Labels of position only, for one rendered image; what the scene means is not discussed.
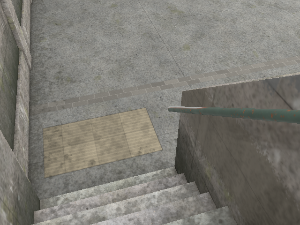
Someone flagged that stairs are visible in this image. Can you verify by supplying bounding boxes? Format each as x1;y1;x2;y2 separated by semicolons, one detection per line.
33;166;237;225

